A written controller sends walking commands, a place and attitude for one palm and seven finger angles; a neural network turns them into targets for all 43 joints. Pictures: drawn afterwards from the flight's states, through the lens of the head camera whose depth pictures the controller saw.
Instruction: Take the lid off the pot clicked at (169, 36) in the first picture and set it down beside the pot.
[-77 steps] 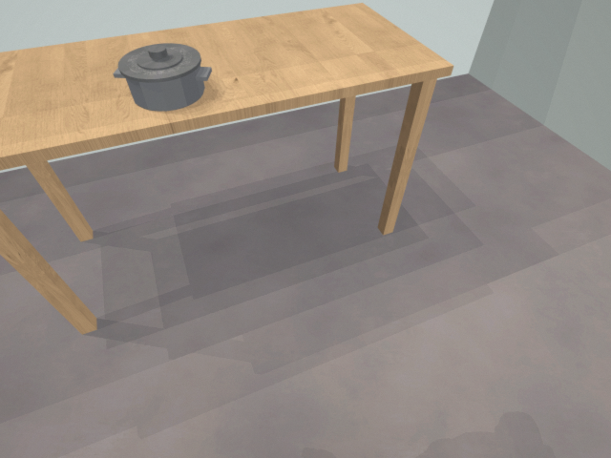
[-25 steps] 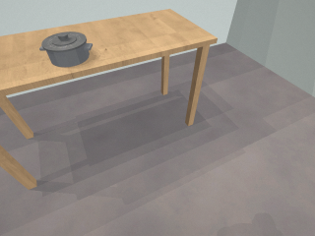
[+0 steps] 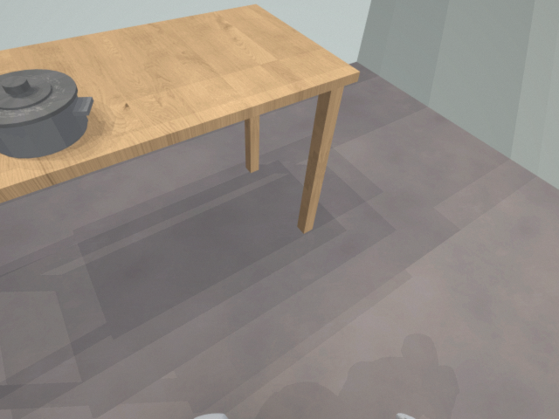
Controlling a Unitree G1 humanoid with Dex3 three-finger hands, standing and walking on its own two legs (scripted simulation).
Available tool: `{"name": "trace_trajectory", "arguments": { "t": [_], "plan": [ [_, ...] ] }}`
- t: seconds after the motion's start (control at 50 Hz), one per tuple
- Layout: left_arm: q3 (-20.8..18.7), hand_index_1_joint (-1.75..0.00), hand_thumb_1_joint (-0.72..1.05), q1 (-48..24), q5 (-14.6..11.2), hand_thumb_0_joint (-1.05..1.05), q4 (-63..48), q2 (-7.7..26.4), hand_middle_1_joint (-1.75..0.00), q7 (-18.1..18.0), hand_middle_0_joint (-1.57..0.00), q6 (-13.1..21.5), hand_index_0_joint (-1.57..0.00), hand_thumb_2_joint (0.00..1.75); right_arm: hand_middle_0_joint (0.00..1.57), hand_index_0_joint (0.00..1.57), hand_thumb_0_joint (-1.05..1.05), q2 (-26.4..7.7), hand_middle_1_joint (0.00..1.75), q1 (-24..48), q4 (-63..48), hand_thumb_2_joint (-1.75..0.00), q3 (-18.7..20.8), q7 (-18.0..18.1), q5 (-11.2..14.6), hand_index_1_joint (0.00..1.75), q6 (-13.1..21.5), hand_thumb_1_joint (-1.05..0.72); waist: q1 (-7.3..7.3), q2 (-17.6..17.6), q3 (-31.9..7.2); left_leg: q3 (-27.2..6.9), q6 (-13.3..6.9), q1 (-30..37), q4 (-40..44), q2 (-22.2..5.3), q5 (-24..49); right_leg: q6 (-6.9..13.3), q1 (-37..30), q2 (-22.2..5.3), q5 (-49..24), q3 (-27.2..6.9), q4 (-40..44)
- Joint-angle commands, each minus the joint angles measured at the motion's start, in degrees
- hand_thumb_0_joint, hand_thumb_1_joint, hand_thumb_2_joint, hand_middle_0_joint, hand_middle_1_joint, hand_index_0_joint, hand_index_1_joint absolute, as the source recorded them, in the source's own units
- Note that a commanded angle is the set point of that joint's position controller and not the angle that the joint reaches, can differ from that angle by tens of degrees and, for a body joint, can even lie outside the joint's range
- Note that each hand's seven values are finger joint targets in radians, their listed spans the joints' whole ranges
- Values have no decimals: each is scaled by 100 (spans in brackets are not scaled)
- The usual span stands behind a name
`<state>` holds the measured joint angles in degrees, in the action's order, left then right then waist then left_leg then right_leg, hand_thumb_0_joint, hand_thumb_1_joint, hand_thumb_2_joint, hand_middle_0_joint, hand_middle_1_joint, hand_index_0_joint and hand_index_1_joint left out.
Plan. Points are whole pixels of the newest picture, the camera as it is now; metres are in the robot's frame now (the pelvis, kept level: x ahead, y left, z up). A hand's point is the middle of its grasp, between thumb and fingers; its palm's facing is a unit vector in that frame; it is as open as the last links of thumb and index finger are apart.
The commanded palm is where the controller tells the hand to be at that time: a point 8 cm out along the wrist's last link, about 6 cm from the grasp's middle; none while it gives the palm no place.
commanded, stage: turn to face it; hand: left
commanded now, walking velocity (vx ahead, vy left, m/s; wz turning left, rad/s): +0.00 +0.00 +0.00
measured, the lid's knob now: (15, 85) +0.60 +0.57 +0.11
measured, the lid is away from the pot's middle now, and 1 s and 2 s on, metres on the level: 0.00 0.00 0.00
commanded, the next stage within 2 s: take the last steps up to it in 1.24 s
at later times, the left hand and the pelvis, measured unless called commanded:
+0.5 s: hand (174, 379) +0.19 +0.19 -0.16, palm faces +0.18 -0.97 -0.18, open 7.3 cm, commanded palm none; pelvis +0.12 +0.01 +0.01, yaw +11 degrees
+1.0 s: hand (146, 398) +0.16 +0.22 -0.13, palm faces +0.46 -0.82 -0.33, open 7.4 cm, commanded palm none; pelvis +0.17 -0.01 +0.01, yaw +28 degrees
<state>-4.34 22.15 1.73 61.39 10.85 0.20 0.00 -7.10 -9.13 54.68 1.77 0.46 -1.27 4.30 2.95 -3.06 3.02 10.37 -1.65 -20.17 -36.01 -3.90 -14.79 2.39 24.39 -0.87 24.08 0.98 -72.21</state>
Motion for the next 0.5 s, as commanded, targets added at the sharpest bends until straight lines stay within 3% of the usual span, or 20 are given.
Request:
{"name": "trace_trajectory", "arguments": {
  "t": [0.0,0.06,0.1,0.14,0.16,0.18,0.2,0.22,0.24,0.26,0.28,0.3,0.34,0.42,0.46,0.48],
  "plan": [
    [-6,-30,90,218,17,0,-629,-1,-30,157,-20,-36,-20,90,20,20,0,-891,30,-514,-31,-90,203,88,6,30,94,-90,-43,977,-23,-1058,-715,70,2479,-1554,-55,-168,734,-565,-626,-42,537],
    [64,-30,90,-33,14,0,-733,-98,-30,83,-20,1,-20,90,20,20,0,-931,30,-621,-4,-90,217,47,-17,30,57,-90,-94,872,25,-698,-851,-145,2360,-1337,916,-242,-50,-535,-864,160,2200],
    [126,-30,90,-221,26,0,-758,-56,-30,46,-20,65,-20,90,20,20,0,-987,30,-746,81,-90,210,25,-6,30,-23,-90,-190,753,-108,-759,-851,15,2023,-1201,1112,-316,-548,-338,-1177,430,2964],
    [141,-30,90,-348,34,0,-780,84,-30,8,-20,113,-20,90,20,20,0,-953,30,-849,145,-90,196,23,8,30,-100,-90,-195,580,-232,-933,-709,-17,1576,-1000,1085,-370,-1165,-162,-1410,589,3725],
    [124,-30,90,-220,29,0,-749,173,-30,-17,-20,146,-20,90,20,20,0,-944,30,-805,173,-90,169,30,12,30,-126,-90,-61,553,-295,-875,-505,1,1198,-797,960,-393,-1514,-157,-1647,597,4225],
    [75,-30,90,-110,31,0,-718,483,-30,-62,-20,192,-20,90,20,20,0,-797,30,-851,195,-90,144,17,41,30,-145,-90,12,201,-408,-778,-245,-319,633,-506,376,-331,-2085,-530,-1881,155,4610],
    [-2,-30,90,24,56,0,-695,989,-30,-116,-20,228,-20,90,20,20,0,-526,30,-965,116,-90,78,-19,65,30,-187,-90,37,-865,-545,-258,86,-1075,-399,113,-1083,57,-2574,-1755,-2283,-1079,4977],
    [-52,-30,90,268,-2,0,-745,1379,-30,-120,-20,188,-20,90,20,20,0,-623,30,-841,-35,-90,110,-1,59,30,-284,-90,172,-1029,-682,-451,152,-1069,-1466,239,-2295,630,-2212,-2551,-2210,-1697,5466],
    [-106,-30,90,57,-16,0,-771,1348,-30,-161,-20,176,-20,90,20,20,0,-728,30,-683,-95,-90,154,10,59,30,-388,-90,150,-1406,-630,-815,114,-1271,-2393,176,-2284,824,-2028,-2580,-2209,-1774,5639],
    [-96,-30,90,-248,-24,0,-867,1214,-30,-198,-20,174,-20,90,20,20,0,-821,30,-719,-42,-90,177,3,38,30,-403,-90,29,-1175,-508,-979,136,-1443,-2946,74,-1875,868,-2003,-2496,-2349,-1552,5601],
    [-63,-30,90,-558,-27,0,-976,1059,-30,-229,-20,165,-20,90,20,20,0,-855,30,-751,4,-90,189,-23,37,30,-424,-90,-107,-683,-491,-984,197,-1376,-3167,-48,-1555,830,-1880,-2344,-2581,-1045,5479],
    [-31,-30,90,-801,-26,0,-1053,956,-30,-247,-20,160,-20,90,20,20,0,-788,30,-790,48,-90,183,-55,37,30,-455,-90,-223,-411,-538,-955,255,-1200,-3059,-94,-1366,731,-1748,-2165,-2927,-478,5346],
    [-50,-30,90,-1052,0,0,-1140,927,-30,-262,-20,123,-20,90,20,20,0,-658,30,-899,26,-90,171,-101,58,30,-533,-90,-359,-520,-452,-812,302,-816,-2478,-107,-1295,578,-1398,-2069,-3045,158,5291],
    [-123,-30,90,-1036,0,0,-1178,1040,-30,-243,-20,18,-20,90,20,20,0,-574,30,-915,-112,-90,150,-127,42,30,-540,-90,-325,-681,-411,-360,312,-301,-1030,62,-966,414,-1298,-1965,-2711,622,4906],
    [-169,-30,90,-1001,-38,0,-1176,1043,-30,-224,-20,-40,-20,90,20,20,0,-662,30,-1082,-162,-90,181,-131,14,30,-514,-90,-423,-506,-503,-222,299,275,-14,151,-224,156,-1179,-1832,-2394,883,4291],
    [-164,-30,90,-1011,-89,0,-1213,949,-30,-198,-20,-81,-20,90,20,20,0,-858,30,-1358,-136,-90,240,-131,0,30,-486,-90,-570,-17,-618,-388,248,860,695,82,443,-58,-861,-1659,-1961,1006,3603]
  ]
}}
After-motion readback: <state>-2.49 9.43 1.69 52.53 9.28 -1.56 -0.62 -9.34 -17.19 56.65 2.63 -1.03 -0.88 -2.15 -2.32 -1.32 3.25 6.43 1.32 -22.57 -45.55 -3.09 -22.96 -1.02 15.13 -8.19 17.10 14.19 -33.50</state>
